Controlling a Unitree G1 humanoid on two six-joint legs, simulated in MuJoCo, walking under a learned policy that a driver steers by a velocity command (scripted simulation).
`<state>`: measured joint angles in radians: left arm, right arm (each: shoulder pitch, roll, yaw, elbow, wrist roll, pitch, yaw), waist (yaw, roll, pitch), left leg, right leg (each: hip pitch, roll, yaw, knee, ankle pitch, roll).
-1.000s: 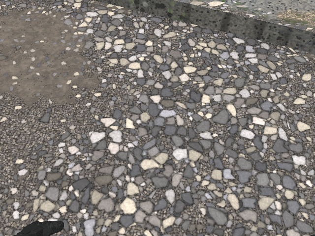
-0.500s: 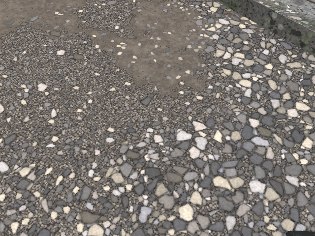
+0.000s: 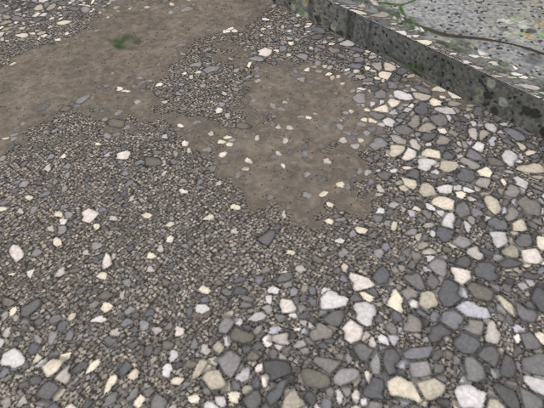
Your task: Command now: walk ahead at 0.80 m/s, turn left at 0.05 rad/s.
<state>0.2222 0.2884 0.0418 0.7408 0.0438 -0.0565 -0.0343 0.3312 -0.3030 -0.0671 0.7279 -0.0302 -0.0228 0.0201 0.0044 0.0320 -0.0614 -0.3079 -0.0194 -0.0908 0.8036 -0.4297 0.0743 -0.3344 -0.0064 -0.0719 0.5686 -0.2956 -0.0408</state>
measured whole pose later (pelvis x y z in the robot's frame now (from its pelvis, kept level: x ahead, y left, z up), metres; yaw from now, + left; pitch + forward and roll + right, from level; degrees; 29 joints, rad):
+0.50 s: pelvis +0.34 +0.03 -0.01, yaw -2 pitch +2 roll +1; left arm 0.43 0.26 0.03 0.92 0.00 -0.07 -0.01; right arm 0.12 -0.29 -0.03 0.72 -0.06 -0.06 0.02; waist 0.04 -0.01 0.05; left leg -0.46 -0.03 0.12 0.64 -0.21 0.08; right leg -0.15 -0.02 0.05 1.15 -0.34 -0.10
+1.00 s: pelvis +0.80 -0.04 -0.02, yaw -24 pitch -1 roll -1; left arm 0.32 0.32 0.08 0.87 0.02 -0.01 -0.01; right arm 0.18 -0.22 0.00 0.77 -0.04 -0.10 -0.01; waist 0.05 -0.01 0.06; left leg -0.32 0.02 -0.05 1.46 -0.34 -0.01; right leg -0.36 0.21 -0.08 0.63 -0.25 -0.23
